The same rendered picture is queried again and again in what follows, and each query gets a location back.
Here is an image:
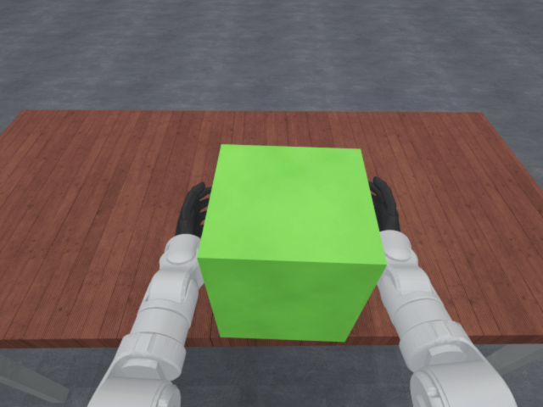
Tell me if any table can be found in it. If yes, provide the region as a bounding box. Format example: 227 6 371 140
0 109 543 403

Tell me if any robot right upper arm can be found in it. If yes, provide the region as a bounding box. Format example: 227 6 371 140
410 360 515 407

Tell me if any right robot forearm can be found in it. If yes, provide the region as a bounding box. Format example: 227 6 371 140
377 230 517 407

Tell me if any robot left upper arm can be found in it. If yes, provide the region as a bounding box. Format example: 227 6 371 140
90 376 181 407

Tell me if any right robot hand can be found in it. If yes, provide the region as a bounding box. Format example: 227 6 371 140
368 176 400 232

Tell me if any carton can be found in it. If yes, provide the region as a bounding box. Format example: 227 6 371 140
197 144 387 342

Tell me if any left robot hand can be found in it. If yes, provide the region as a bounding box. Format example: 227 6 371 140
175 182 212 238

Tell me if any left robot forearm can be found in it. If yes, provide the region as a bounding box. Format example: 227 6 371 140
87 234 204 407

